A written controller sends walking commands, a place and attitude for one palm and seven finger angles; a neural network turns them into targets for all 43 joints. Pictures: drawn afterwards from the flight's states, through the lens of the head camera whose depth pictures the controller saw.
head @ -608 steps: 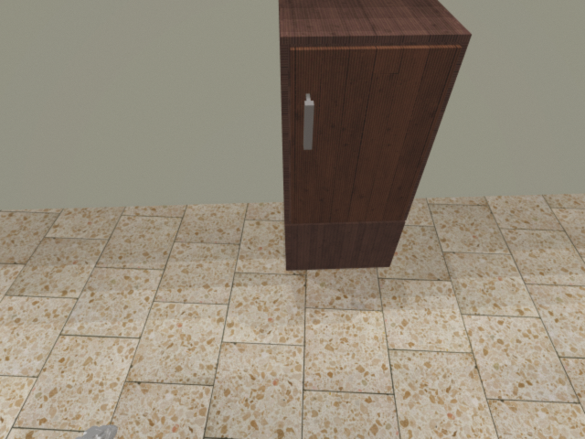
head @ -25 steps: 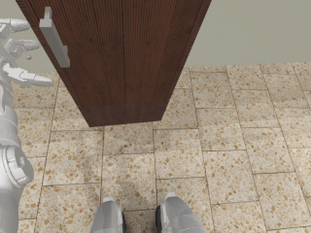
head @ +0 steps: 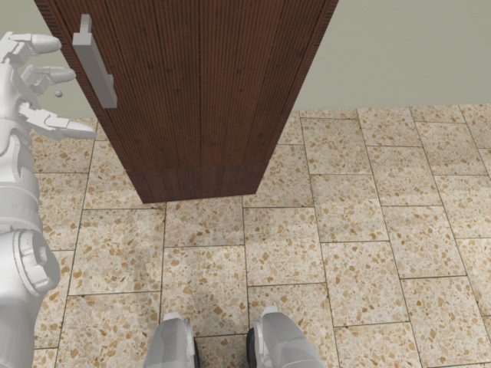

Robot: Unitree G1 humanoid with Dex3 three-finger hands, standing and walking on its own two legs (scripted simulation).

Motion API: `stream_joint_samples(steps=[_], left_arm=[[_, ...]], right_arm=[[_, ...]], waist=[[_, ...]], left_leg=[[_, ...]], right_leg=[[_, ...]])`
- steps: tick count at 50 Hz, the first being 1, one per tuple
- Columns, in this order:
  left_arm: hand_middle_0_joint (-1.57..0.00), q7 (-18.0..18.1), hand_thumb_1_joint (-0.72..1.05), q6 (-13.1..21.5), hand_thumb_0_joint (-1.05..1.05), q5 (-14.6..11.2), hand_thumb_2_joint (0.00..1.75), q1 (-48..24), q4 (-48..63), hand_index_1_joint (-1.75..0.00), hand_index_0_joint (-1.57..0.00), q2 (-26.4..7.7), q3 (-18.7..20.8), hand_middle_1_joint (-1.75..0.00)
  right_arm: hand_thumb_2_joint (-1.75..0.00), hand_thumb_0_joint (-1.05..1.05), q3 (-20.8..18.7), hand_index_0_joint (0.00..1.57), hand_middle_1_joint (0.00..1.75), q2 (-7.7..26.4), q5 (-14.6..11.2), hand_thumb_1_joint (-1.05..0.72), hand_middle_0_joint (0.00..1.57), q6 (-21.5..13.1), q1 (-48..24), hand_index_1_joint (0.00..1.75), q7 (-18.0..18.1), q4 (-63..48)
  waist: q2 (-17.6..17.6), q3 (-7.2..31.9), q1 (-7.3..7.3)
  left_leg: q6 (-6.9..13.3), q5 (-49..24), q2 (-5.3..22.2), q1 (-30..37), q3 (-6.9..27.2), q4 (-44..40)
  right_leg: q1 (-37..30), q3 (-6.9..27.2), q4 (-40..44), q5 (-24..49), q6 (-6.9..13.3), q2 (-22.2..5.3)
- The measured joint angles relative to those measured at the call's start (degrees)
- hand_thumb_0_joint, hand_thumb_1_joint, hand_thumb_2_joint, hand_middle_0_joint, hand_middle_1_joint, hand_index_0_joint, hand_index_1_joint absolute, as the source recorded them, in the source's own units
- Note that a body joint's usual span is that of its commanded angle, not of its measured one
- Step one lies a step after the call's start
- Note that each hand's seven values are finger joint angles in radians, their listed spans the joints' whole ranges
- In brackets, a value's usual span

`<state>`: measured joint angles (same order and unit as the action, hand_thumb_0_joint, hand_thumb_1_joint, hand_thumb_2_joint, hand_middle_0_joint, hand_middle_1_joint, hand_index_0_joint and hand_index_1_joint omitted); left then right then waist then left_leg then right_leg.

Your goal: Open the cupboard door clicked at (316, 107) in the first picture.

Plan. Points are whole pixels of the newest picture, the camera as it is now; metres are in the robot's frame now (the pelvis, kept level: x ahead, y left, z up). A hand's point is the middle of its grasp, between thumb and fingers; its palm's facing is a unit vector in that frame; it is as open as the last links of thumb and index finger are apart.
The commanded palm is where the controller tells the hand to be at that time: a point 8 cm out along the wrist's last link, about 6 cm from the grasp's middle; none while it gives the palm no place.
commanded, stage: slide the fingers in behind the handle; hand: left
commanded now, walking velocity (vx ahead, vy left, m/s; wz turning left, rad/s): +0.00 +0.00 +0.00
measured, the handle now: (98, 64) +0.57 +0.19 +0.06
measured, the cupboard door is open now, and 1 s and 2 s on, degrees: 0 0 2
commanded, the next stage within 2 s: close the thumb around the handle in 1.68 s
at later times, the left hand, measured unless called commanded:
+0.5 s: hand (76, 91) +0.52 +0.21 +0.06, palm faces +0.04 -1.00 -0.02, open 13.9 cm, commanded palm +0.50 +0.24 +0.06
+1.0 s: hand (109, 93) +0.52 +0.17 +0.06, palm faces +0.03 -1.00 -0.02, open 14.0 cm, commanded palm +0.50 +0.21 +0.06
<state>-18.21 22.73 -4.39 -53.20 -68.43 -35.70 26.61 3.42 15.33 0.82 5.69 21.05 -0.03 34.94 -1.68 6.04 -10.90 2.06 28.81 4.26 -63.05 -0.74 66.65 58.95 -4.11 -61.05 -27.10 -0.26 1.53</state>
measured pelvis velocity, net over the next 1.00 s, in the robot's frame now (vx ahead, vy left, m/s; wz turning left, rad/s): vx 0.00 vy -0.01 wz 0.02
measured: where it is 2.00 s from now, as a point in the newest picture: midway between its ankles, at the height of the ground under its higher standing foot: outside the picture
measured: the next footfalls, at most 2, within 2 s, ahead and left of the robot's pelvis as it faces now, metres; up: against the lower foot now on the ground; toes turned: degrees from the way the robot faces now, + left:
none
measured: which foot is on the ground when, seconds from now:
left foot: down 0.00-1.00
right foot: down 0.00-1.00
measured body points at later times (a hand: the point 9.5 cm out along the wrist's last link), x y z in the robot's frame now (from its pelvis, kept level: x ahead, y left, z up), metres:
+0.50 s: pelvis +0.00 +0.00 +0.00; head +0.16 +0.03 +0.42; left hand +0.52 +0.27 +0.07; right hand -0.01 -0.27 -0.11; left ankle +0.02 +0.09 -0.65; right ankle +0.01 -0.13 -0.65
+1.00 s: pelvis +0.00 -0.01 +0.00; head +0.15 +0.01 +0.43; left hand +0.51 +0.22 +0.07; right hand +0.01 -0.27 -0.11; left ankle +0.02 +0.09 -0.65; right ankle +0.01 -0.13 -0.65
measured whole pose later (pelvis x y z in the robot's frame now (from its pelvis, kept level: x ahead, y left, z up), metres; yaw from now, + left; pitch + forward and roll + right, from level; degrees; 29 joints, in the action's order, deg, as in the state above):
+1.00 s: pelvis +0.00 -0.01 +0.00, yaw +1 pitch +25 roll -4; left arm -9.7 24.4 -3.5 -53.9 -67.7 -26.4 20.7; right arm 2.2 14.8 1.7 5.2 21.6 -1.6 36.3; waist -2.4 6.9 -10.3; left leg 1.3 28.7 3.8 -62.3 -0.5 66.3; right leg 58.7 -4.2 -62.0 -27.9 0.4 1.2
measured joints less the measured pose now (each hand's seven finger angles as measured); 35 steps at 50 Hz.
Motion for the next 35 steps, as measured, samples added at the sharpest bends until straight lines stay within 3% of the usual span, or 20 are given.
stream_joint_samples(steps=[10,28,35], left_arm=[[-0.3,-0.22,-0.5,-0.39,-0.01,-0.19,0.3,-1.65,-1.52,-1.2,-0.3,-1.07,-0.78,-1.2],[-0.3,3.58,-0.5,-0.34,-0.01,-0.07,0.3,-0.53,1.49,-1.21,-0.3,4.47,-3.28,-1.2],[-0.3,5.66,-0.5,0.51,-0.01,1.09,0.3,-0.12,0.04,-1.21,-0.3,5.68,-2.77,-1.2]], right_arm=[[-0.89,0.0,0.15,0.2,0.3,0.16,0.02,-0.91,0.21,-0.37,0.77,0.3,0.24,0.65],[-0.89,0.0,-0.64,0.2,0.3,-0.49,0.57,-0.91,0.2,-0.16,1.13,0.3,-0.94,1.35],[-0.89,0.0,-0.37,0.2,0.3,-0.72,0.59,-0.91,0.2,-0.39,0.52,0.3,-1.19,0.18]], waist=[[-0.06,-0.17,-0.39],[-0.4,0.53,0.27],[-0.38,0.76,-0.24]], left_leg=[[-0.08,-0.02,-0.03,-1.1,0.42,0.58],[-0.27,0.04,-0.15,-0.01,0.44,-0.22],[-0.36,0.14,-0.04,1.0,0.05,-0.45]], right_leg=[[0.9,-0.37,-0.47,-0.06,0.11,0.01],[-0.12,-0.34,0.17,-0.24,0.23,-0.03],[-0.73,0.07,-0.05,-0.41,0.34,0.06]])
